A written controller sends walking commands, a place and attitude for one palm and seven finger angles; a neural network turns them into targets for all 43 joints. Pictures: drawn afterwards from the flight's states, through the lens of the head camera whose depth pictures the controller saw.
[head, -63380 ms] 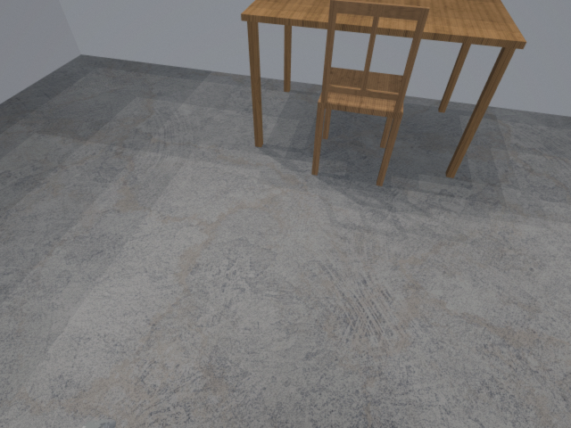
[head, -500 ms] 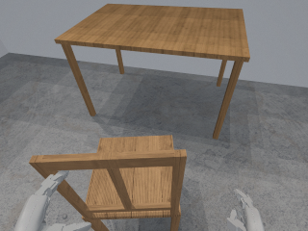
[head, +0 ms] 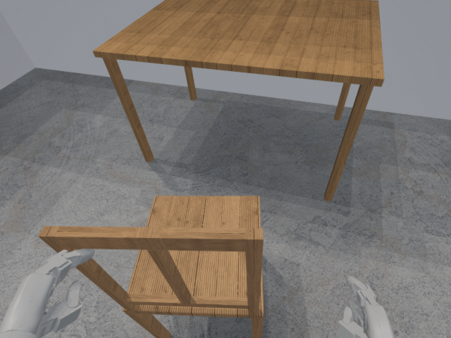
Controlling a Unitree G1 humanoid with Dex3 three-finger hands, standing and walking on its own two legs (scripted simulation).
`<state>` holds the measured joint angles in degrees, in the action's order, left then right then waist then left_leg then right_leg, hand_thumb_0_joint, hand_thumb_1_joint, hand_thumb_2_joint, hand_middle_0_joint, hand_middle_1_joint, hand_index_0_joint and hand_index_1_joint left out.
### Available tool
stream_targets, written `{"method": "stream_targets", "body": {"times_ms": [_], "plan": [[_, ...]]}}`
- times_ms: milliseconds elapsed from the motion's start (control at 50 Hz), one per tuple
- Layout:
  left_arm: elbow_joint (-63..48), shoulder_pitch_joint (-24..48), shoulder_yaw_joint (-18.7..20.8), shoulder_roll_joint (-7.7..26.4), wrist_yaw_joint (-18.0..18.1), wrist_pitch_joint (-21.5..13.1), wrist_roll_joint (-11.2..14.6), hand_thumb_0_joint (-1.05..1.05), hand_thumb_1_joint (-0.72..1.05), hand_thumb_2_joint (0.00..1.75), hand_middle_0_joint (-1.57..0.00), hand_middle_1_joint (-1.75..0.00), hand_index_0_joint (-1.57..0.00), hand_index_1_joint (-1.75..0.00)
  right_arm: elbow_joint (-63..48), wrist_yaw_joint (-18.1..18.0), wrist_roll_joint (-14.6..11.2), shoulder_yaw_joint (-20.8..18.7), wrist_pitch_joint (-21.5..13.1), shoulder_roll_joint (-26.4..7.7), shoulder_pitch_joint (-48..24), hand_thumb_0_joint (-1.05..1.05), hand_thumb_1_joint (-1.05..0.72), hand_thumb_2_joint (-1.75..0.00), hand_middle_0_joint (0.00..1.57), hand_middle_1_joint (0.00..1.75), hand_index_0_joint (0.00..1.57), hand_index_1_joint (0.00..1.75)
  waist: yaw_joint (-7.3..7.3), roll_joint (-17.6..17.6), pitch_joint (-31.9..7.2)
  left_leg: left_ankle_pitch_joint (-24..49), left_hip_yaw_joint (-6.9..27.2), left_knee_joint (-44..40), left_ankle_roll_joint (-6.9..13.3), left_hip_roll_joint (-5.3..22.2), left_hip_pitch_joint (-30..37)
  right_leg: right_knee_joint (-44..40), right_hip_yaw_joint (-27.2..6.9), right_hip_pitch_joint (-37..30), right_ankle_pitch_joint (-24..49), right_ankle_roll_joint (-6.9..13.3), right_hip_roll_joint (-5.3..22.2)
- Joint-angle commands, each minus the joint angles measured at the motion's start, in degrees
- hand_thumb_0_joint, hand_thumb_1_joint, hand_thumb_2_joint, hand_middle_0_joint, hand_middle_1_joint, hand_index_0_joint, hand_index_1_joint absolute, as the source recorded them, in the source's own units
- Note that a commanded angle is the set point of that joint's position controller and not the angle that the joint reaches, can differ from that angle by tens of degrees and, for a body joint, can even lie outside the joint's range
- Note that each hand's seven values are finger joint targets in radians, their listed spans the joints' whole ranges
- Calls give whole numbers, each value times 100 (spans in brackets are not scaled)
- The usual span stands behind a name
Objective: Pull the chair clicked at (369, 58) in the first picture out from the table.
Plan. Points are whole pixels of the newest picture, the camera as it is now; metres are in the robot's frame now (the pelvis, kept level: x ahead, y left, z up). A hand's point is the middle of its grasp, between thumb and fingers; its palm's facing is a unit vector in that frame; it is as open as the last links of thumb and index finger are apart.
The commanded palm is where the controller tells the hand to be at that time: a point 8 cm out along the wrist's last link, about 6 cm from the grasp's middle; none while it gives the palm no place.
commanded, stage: draw the hand back to the body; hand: left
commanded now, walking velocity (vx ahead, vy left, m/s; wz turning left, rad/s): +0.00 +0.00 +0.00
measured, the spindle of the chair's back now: (173, 277) +0.25 +0.16 -0.09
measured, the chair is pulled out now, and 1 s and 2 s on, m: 0.65 0.65 0.65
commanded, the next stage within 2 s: step back with the hand held close in 0.22 s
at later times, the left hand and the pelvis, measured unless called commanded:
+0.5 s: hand (37, 244) +0.18 +0.27 +0.16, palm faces +0.42 -0.78 -0.47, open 7.2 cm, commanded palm +0.11 +0.31 +0.19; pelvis -0.03 +0.01 +0.00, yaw +0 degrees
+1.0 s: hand out of the picture +0.11 +0.30 +0.16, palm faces +0.42 -0.78 -0.46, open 7.4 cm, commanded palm +0.05 +0.34 +0.19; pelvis -0.09 +0.04 +0.00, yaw -1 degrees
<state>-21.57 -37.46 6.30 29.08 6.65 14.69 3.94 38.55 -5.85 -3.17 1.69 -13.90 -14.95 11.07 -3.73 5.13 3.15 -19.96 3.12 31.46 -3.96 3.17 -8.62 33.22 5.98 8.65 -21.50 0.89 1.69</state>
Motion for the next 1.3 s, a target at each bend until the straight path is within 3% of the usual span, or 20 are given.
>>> {"method": "stream_targets", "body": {"times_ms": [0,140,240,320,340,380,460,500,540,640,760,800,880,940,1020,1040,1080,1160,1200,1280], "plan": [[-3004,1724,2416,1518,723,-1523,-87,0,90,90,-20,-30,-20,-30,-795,-11,-4,-190,-459,-472,-621,0,-90,-90,20,30,20,30,-5,724,-1419,2468,-248,-188,432,-65,341,-400,-160,-289,2824,25,301],[-2966,1855,2340,1352,706,-1639,-91,0,90,90,-20,-30,-20,-30,-757,-20,7,-185,-496,-458,-599,0,-90,-90,20,30,20,30,45,544,-1382,2423,-273,-208,456,-62,366,-436,-141,-240,2869,0,329],[-1687,2122,2229,850,539,-1817,-95,0,90,90,-20,-30,-20,-30,-734,-25,87,-252,-301,-493,-785,0,-90,-90,20,30,20,30,118,-462,-792,1742,-318,-299,502,-31,351,-815,-248,56,2414,-84,315],[-167,1290,1585,-292,240,-1866,-43,0,90,90,-20,-30,-20,-30,-782,68,69,-320,110,-438,-985,0,-90,-90,20,30,20,30,104,-936,-140,1213,-336,-473,520,-16,-27,-1010,-237,158,1705,-121,298],[-429,2036,2316,566,198,-2120,-11,0,90,90,-20,-30,-20,-30,-947,118,41,-445,393,-589,-705,0,-90,-90,20,30,20,30,254,-907,293,838,-395,-86,568,-3,-494,-1631,-1087,720,1850,-23,678],[213,1121,1781,-102,86,-2104,-64,0,90,90,-20,-30,-20,-30,-903,190,76,-464,735,-415,-674,0,-90,-90,20,30,20,30,373,-1430,187,504,-287,457,541,-101,-565,-1776,-1145,779,1960,198,1097],[-1103,592,2266,366,187,-2336,-96,0,90,90,-20,-30,-20,-30,-1330,167,84,-452,988,-387,-885,0,-90,-90,20,30,20,30,287,-745,-341,1126,37,-524,606,213,-530,-1283,-711,482,1338,180,855],[-1770,746,2786,943,320,-2422,-132,0,90,90,-20,-30,-20,-30,-1398,71,74,-491,1024,-415,-933,0,-90,-90,20,30,20,30,254,-261,-645,2017,60,-745,629,373,-529,-851,-483,40,1910,14,608],[-2199,611,2763,828,375,-2485,-110,0,90,90,-20,-30,-20,-30,-1462,29,73,-457,1004,-352,-890,0,-90,-90,20,30,20,30,228,339,-1035,2674,55,-774,620,431,-453,-545,-425,-230,2283,-46,514],[-2111,358,2632,608,423,-2503,-75,0,90,90,-20,-30,-20,-30,-1310,-26,109,-516,856,-370,-718,0,-90,-90,20,30,20,30,250,473,-1307,3272,171,-727,593,599,-313,-357,-378,-167,2054,-86,423],[-1715,410,2318,280,449,-2364,-115,0,90,90,-20,-30,-20,-30,-1191,-39,119,-544,751,-435,-644,0,-90,-90,20,30,20,30,273,162,-848,1278,269,-909,651,729,-1355,-360,-430,-59,1135,-88,365],[-1630,547,2474,500,494,-2331,-142,0,90,90,-20,-30,-20,-30,-1159,-73,85,-575,752,-405,-635,0,-90,-90,20,30,20,30,289,-237,-746,319,126,-725,597,507,-1542,-714,-675,24,1213,-44,487],[-1825,977,2341,540,549,-2352,-168,0,90,90,-20,-30,-20,-30,-1154,-45,166,-492,756,-362,-480,0,-90,-90,20,30,20,30,383,-1191,-518,-466,-169,708,418,-97,-787,-1800,-1393,1775,-615,412,1212],[-2128,1062,2504,665,600,-2422,-176,0,90,90,-20,-30,-20,-30,-1208,-65,206,-400,729,-382,-564,0,-90,-90,20,30,20,30,384,-665,-626,-277,269,-162,540,182,-969,-1240,-928,1491,-328,232,863],[-1981,826,2613,506,602,-2542,-242,0,90,90,-20,-30,-20,-30,-1405,-124,127,-434,645,-476,-591,0,-90,-90,20,30,20,30,359,883,-440,-2113,997,-1805,858,868,-2971,216,-475,-221,-262,-160,40],[-2026,861,2538,446,577,-2579,-270,0,90,90,-20,-30,-20,-30,-1439,-104,116,-440,600,-472,-612,0,-90,-90,20,30,20,30,337,920,-319,-2001,1036,-1768,904,901,-3204,407,-436,-380,187,-166,-21],[-2059,678,2552,487,521,-2652,-236,0,90,90,-20,-30,-20,-30,-1383,-57,140,-450,524,-443,-510,0,-90,-90,20,30,20,30,314,550,-538,-1074,772,-1217,831,727,-2668,72,-506,-209,754,-138,78],[-2151,787,2603,458,487,-2773,-300,0,90,90,-20,-30,-20,-30,-1362,-12,176,-489,366,-522,-452,0,-90,-90,20,30,20,30,337,624,-407,-2091,703,-1257,874,738,-3601,260,-653,-600,309,-149,49],[-2157,799,2689,576,492,-2834,-318,0,90,90,-20,-30,-20,-30,-1297,-3,153,-539,327,-529,-394,0,-90,-90,20,30,20,30,342,348,-395,-1983,595,-946,835,652,-3373,50,-809,-272,325,-81,134],[-2299,984,2733,694,561,-2937,-237,0,90,90,-20,-30,-20,-30,-1148,59,272,-534,314,-401,-267,0,-90,-90,20,30,20,30,386,-779,-528,-1195,37,628,470,-22,-1892,-1408,-1847,1538,-610,424,981]]}}
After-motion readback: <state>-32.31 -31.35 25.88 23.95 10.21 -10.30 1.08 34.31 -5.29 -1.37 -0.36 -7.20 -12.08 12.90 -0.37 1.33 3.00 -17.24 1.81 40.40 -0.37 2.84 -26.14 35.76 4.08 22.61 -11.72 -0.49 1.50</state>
